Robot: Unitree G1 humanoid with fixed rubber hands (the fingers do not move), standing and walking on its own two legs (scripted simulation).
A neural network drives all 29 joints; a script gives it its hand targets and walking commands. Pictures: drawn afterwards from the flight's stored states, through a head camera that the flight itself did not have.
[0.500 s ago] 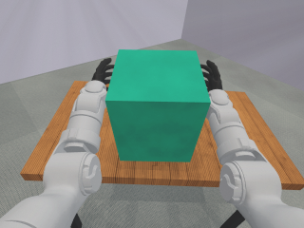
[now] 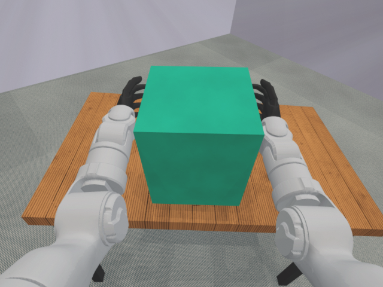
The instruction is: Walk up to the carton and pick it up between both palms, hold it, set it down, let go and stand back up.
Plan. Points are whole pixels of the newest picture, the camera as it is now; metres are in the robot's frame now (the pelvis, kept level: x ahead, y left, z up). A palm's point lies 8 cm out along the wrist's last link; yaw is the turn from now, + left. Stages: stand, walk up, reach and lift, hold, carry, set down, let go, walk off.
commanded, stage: set down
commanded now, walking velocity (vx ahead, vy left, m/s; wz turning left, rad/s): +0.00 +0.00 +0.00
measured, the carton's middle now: (197, 139) +0.41 +0.01 +0.11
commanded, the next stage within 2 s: none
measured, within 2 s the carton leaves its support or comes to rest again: rests again in 1.40 s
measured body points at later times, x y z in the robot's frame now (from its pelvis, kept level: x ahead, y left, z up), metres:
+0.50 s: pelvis +0.01 +0.00 +0.00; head +0.02 +0.03 +0.45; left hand +0.45 +0.16 +0.14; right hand +0.44 -0.14 +0.14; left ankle -0.02 +0.09 -0.75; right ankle +0.02 -0.14 -0.75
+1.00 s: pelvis +0.01 +0.00 +0.00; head +0.03 +0.03 +0.45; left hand +0.45 +0.16 +0.12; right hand +0.44 -0.15 +0.12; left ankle -0.02 +0.09 -0.75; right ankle +0.02 -0.14 -0.75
